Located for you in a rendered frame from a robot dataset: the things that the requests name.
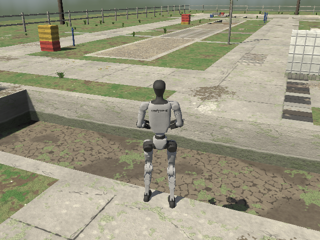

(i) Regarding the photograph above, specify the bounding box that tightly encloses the right robot upper arm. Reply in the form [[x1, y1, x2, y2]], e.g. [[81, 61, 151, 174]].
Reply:
[[170, 101, 184, 127]]

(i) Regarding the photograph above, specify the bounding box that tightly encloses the humanoid robot head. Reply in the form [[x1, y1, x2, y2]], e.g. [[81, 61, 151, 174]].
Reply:
[[151, 80, 168, 105]]

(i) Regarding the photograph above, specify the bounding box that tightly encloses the right robot hand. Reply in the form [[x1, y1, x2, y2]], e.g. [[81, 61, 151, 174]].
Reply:
[[169, 119, 178, 130]]

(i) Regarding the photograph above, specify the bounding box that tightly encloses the robot right foot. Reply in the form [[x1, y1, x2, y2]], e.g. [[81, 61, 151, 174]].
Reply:
[[168, 195, 175, 209]]

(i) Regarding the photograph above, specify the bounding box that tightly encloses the left robot upper arm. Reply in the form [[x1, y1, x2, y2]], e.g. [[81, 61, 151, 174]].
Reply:
[[137, 101, 149, 128]]

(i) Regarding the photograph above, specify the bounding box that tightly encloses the left robot hand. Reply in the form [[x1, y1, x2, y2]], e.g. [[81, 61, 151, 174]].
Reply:
[[143, 119, 151, 129]]

